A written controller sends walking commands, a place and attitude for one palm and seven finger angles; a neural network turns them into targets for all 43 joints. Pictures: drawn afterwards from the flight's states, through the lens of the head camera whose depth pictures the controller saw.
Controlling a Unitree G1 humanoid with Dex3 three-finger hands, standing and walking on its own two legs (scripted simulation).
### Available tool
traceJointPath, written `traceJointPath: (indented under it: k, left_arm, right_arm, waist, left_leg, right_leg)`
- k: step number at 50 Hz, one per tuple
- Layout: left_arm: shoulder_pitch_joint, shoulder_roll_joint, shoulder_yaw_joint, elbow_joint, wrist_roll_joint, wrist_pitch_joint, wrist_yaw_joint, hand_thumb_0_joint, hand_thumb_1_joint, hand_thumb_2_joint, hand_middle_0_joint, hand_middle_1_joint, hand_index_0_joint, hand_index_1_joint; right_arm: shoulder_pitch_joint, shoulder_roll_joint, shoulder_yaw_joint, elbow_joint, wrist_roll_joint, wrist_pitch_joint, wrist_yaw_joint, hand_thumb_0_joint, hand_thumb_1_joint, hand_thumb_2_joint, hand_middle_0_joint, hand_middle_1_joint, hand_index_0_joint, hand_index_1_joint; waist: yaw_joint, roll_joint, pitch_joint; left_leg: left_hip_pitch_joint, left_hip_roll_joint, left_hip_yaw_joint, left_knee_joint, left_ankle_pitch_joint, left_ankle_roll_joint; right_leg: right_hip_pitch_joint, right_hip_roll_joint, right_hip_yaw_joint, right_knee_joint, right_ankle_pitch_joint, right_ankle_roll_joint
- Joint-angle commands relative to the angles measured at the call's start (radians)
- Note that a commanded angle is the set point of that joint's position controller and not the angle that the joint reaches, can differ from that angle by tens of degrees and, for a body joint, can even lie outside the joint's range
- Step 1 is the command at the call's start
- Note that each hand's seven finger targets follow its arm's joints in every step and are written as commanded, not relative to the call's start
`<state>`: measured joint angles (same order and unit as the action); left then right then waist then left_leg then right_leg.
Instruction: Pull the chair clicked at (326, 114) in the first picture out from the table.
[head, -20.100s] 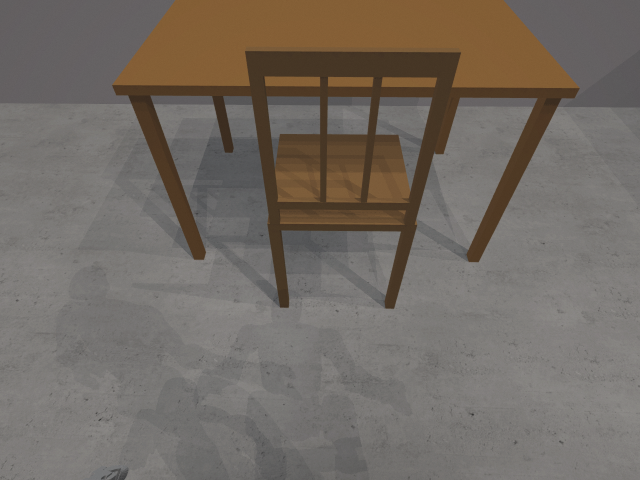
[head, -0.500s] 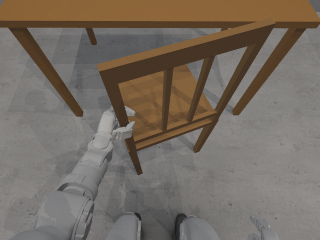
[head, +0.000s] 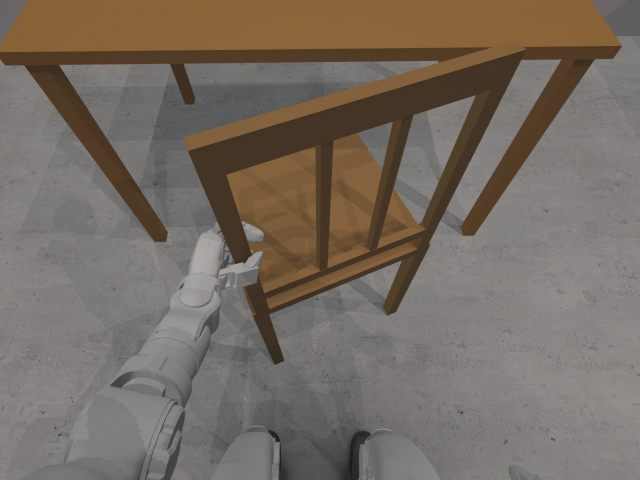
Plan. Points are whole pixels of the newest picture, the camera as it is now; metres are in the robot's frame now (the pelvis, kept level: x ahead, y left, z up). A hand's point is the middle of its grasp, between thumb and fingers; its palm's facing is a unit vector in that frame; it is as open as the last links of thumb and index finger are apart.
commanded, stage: step backward, pulling the chair out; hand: left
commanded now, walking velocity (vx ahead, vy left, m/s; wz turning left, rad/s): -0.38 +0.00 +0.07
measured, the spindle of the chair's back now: (322, 217) +0.47 +0.00 -0.05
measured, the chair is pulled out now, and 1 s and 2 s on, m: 0.16 0.17 0.18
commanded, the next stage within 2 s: none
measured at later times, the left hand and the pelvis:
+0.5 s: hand (248, 274) +0.38 +0.11 -0.05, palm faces -0.05 -0.98 -0.18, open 5.6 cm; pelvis +0.00 -0.01 +0.00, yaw +1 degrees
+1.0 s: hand (248, 274) +0.38 +0.11 -0.05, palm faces -0.04 -0.98 -0.18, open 5.6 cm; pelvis +0.00 +0.00 +0.00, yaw +2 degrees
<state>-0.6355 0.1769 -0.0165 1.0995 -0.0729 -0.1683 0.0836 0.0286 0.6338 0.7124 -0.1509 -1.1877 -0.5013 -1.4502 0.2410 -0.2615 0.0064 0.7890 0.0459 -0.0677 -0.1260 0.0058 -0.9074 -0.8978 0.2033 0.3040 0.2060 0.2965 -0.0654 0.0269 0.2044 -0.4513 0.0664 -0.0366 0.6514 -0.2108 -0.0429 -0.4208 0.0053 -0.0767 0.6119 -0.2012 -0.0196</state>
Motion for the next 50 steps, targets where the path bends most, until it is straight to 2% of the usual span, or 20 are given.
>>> traceJointPath:
  k: [1,3,5,9,10,12,15,18,21,23,25,29,32,33,36,41,45,47,49,50]
  left_arm:
    - [-0.372,0.180,0.039,-0.239,-0.005,-0.091,-0.006,0.000,0.900,0.900,-0.500,-1.450,-0.500,-1.450]
    - [-0.370,0.202,0.042,-0.244,-0.005,-0.085,0.001,0.000,0.900,0.900,-0.500,-1.450,-0.500,-1.450]
    - [-0.342,0.209,0.044,-0.217,-0.012,-0.067,0.006,0.000,0.900,0.900,-0.500,-1.450,-0.500,-1.450]
    - [-0.365,0.175,0.040,-0.229,-0.010,-0.074,0.004,0.000,0.900,0.900,-0.500,-1.450,-0.500,-1.450]
    - [-0.369,0.162,0.023,-0.218,-0.018,-0.074,0.000,0.000,0.900,0.900,-0.500,-1.450,-0.500,-1.450]
    - [-0.382,0.129,0.012,-0.241,-0.003,-0.089,-0.003,0.000,0.900,0.900,-0.500,-1.450,-0.500,-1.450]
    - [-0.369,0.141,0.027,-0.238,0.003,-0.094,-0.008,0.000,0.900,0.900,-0.500,-1.450,-0.500,-1.450]
    - [-0.372,0.143,0.019,-0.259,0.009,-0.103,-0.006,0.000,0.900,0.900,-0.500,-1.450,-0.500,-1.450]
    - [-0.343,0.178,0.032,-0.242,0.007,-0.098,0.005,0.000,0.900,0.900,-0.500,-1.450,-0.500,-1.450]
    - [-0.341,0.189,0.036,-0.245,0.003,-0.091,0.011,0.000,0.900,0.900,-0.500,-1.450,-0.500,-1.450]
    - [-0.318,0.195,0.039,-0.230,-0.006,-0.076,0.014,0.000,0.900,0.900,-0.500,-1.450,-0.500,-1.450]
    - [-0.338,0.163,0.031,-0.249,-0.002,-0.075,0.012,0.000,0.900,0.900,-0.500,-1.450,-0.500,-1.450]
    - [-0.352,0.116,0.003,-0.247,0.001,-0.086,0.006,0.000,0.900,0.900,-0.500,-1.450,-0.500,-1.450]
    - [-0.365,0.104,-0.001,-0.266,0.004,-0.093,0.003,0.000,0.900,0.900,-0.500,-1.450,-0.500,-1.450]
    - [-0.360,0.109,0.003,-0.267,0.010,-0.098,-0.003,0.000,0.900,0.900,-0.500,-1.450,-0.500,-1.450]
    - [-0.338,0.154,0.019,-0.261,0.007,-0.098,0.004,0.000,0.900,0.900,-0.500,-1.450,-0.500,-1.450]
    - [-0.311,0.199,0.038,-0.236,-0.007,-0.074,0.016,0.000,0.900,0.900,-0.500,-1.450,-0.500,-1.450]
    - [-0.320,0.193,0.045,-0.241,-0.004,-0.064,0.014,0.000,0.900,0.900,-0.500,-1.450,-0.500,-1.450]
    - [-0.333,0.175,0.041,-0.253,-0.005,-0.062,0.011,0.000,0.900,0.900,-0.500,-1.450,-0.500,-1.450]
    - [-0.334,0.167,0.031,-0.238,-0.011,-0.056,0.012,0.000,0.900,0.900,-0.500,-1.450,-0.500,-1.450]
  right_arm:
    - [0.050,-0.140,-0.043,-0.076,0.012,-0.047,-0.010,0.000,-0.900,-0.900,0.200,0.300,0.200,0.300]
    - [0.045,-0.131,-0.046,-0.074,0.020,-0.049,-0.011,0.000,-0.900,-0.900,0.200,0.300,0.200,0.300]
    - [0.037,-0.134,-0.041,-0.066,0.018,-0.049,-0.014,0.000,-0.900,-0.900,0.200,0.300,0.200,0.300]
    - [0.019,-0.141,-0.036,-0.075,0.009,-0.044,-0.017,0.000,-0.900,-0.900,0.200,0.300,0.200,0.300]
    - [0.016,-0.148,-0.036,-0.079,0.011,-0.042,-0.015,0.000,-0.900,-0.900,0.200,0.300,0.200,0.300]
    - [0.011,-0.139,-0.033,-0.085,-0.006,-0.032,-0.007,0.000,-0.900,-0.900,0.200,0.300,0.200,0.300]
    - [0.027,-0.139,-0.038,-0.079,-0.007,-0.039,-0.005,0.000,-0.900,-0.900,0.200,0.300,0.200,0.300]
    - [0.026,-0.128,-0.042,-0.082,-0.002,-0.045,-0.005,0.000,-0.900,-0.900,0.200,0.300,0.200,0.300]
    - [0.026,-0.124,-0.041,-0.079,0.006,-0.051,-0.010,0.000,-0.900,-0.900,0.200,0.300,0.200,0.300]
    - [0.019,-0.114,-0.039,-0.080,0.012,-0.050,-0.012,0.000,-0.900,-0.900,0.200,0.300,0.200,0.300]
    - [0.012,-0.115,-0.034,-0.076,0.014,-0.047,-0.014,0.000,-0.900,-0.900,0.200,0.300,0.200,0.300]
    - [-0.002,-0.126,-0.030,-0.086,0.006,-0.038,-0.016,0.000,-0.900,-0.900,0.200,0.300,0.200,0.300]
    - [-0.007,-0.141,-0.032,-0.097,-0.008,-0.026,-0.008,0.000,-0.900,-0.900,0.200,0.300,0.200,0.300]
    - [-0.002,-0.131,-0.030,-0.098,-0.011,-0.025,-0.003,0.000,-0.900,-0.900,0.200,0.300,0.200,0.300]
    - [0.022,-0.131,-0.036,-0.091,-0.014,-0.029,0.001,0.000,-0.900,-0.900,0.200,0.300,0.200,0.300]
    - [0.029,-0.126,-0.040,-0.088,0.002,-0.042,-0.007,0.000,-0.900,-0.900,0.200,0.300,0.200,0.300]
    - [0.020,-0.119,-0.039,-0.080,0.014,-0.042,-0.014,0.000,-0.900,-0.900,0.200,0.300,0.200,0.300]
    - [0.003,-0.112,-0.028,-0.085,0.010,-0.037,-0.015,0.000,-0.900,-0.900,0.200,0.300,0.200,0.300]
    - [-0.003,-0.114,-0.023,-0.084,0.004,-0.035,-0.015,0.000,-0.900,-0.900,0.200,0.300,0.200,0.300]
    - [-0.001,-0.126,-0.023,-0.076,0.006,-0.034,-0.019,0.000,-0.900,-0.900,0.200,0.300,0.200,0.300]
  waist:
    - [0.022,0.009,-0.535]
    - [0.017,-0.065,-0.551]
    - [0.018,-0.079,-0.538]
    - [0.019,-0.065,-0.512]
    - [0.020,-0.004,-0.468]
    - [0.034,0.142,-0.475]
    - [0.033,0.115,-0.503]
    - [0.024,0.067,-0.531]
    - [0.020,-0.003,-0.539]
    - [0.018,-0.097,-0.544]
    - [0.021,-0.117,-0.526]
    - [0.026,-0.120,-0.506]
    - [0.037,0.110,-0.450]
    - [0.042,0.146,-0.470]
    - [0.036,0.134,-0.499]
    - [0.023,0.032,-0.535]
    - [0.021,-0.103,-0.542]
    - [0.030,-0.157,-0.528]
    - [0.028,-0.158,-0.523]
    - [0.023,-0.117,-0.504]
  left_leg:
    - [0.118,0.135,-0.130,-0.076,0.164,0.077]
    - [0.147,0.061,-0.056,0.033,0.032,0.035]
    - [0.181,0.031,-0.057,0.089,-0.103,0.021]
    - [0.186,0.106,-0.123,-0.068,0.094,0.060]
    - [0.168,0.154,-0.168,-0.142,0.096,0.085]
    - [0.111,0.209,-0.226,-0.207,0.172,0.129]
    - [0.148,0.201,-0.194,-0.162,0.253,0.121]
    - [0.151,0.165,-0.140,-0.117,0.207,0.088]
    - [0.152,0.104,-0.081,-0.046,0.106,0.049]
    - [0.176,0.053,-0.046,0.039,0.000,0.029]
    - [0.183,0.035,-0.048,0.077,-0.103,0.023]
    - [0.186,0.081,-0.090,-0.027,0.048,0.046]
    - [0.106,0.200,-0.207,-0.207,0.114,0.113]
    - [0.124,0.216,-0.231,-0.209,0.185,0.132]
    - [0.178,0.213,-0.201,-0.173,0.279,0.127]
    - [0.166,0.142,-0.095,-0.090,0.187,0.063]
    - [0.187,0.042,-0.035,0.074,-0.063,0.019]
    - [0.148,0.030,-0.052,0.097,-0.144,0.020]
    - [0.157,0.034,-0.060,0.063,-0.090,0.024]
    - [0.190,0.063,-0.080,-0.012,0.032,0.034]
  right_leg:
    - [0.314,-0.173,0.181,-0.114,0.095,-0.018]
    - [0.262,-0.283,0.261,-0.195,0.105,-0.049]
    - [0.207,-0.336,0.259,-0.224,0.111,-0.084]
    - [0.205,-0.221,0.150,-0.119,0.080,-0.016]
    - [0.188,-0.171,0.129,-0.086,-0.013,-0.004]
    - [0.237,-0.095,0.099,0.001,-0.071,0.013]
    - [0.267,-0.093,0.105,-0.048,-0.002,0.006]
    - [0.291,-0.130,0.136,-0.095,0.066,-0.008]
    - [0.261,-0.215,0.194,-0.138,0.102,-0.038]
    - [0.216,-0.290,0.240,-0.198,0.085,-0.053]
    - [0.197,-0.329,0.247,-0.219,0.098,-0.073]
    - [0.199,-0.261,0.170,-0.141,0.101,-0.027]
    - [0.211,-0.113,0.097,0.008,-0.078,0.007]
    - [0.224,-0.088,0.086,0.008,-0.080,0.010]
    - [0.245,-0.078,0.091,-0.047,-0.029,0.007]
    - [0.300,-0.168,0.158,-0.124,0.129,-0.021]
    - [0.234,-0.332,0.258,-0.220,0.183,-0.078]
    - [0.252,-0.343,0.233,-0.208,0.199,-0.073]
    - [0.259,-0.328,0.198,-0.169,0.257,-0.062]
    - [0.235,-0.297,0.163,-0.139,0.240,-0.053]
